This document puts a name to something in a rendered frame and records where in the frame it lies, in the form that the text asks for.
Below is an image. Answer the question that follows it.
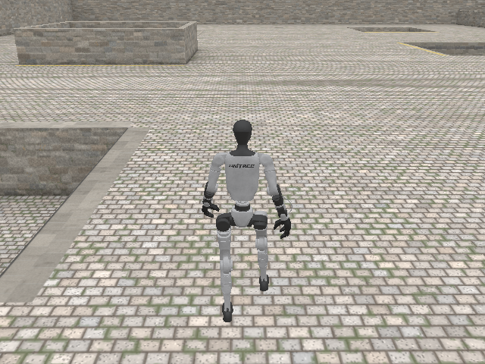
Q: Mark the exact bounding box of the right robot hand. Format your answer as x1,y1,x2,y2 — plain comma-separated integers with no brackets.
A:
274,218,291,239

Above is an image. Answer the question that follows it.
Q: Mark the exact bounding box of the right robot forearm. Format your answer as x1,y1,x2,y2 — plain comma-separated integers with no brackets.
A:
272,184,289,221

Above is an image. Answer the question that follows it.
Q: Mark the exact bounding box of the left robot hand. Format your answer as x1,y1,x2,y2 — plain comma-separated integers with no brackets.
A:
202,204,220,218

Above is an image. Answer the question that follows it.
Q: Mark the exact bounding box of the robot left upper arm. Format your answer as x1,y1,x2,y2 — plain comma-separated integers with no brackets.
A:
206,152,227,193

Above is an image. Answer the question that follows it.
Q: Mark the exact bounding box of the humanoid robot torso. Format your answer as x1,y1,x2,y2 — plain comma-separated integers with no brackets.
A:
225,149,260,228

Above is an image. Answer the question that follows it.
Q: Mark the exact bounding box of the left robot forearm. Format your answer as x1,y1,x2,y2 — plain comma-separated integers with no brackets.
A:
202,182,214,207

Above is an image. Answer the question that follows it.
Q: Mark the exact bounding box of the right robot shin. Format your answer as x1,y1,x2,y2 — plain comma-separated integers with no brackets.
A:
258,237,268,281

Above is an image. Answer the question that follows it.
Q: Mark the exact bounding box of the robot right upper arm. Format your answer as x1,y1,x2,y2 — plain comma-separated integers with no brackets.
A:
258,153,279,196

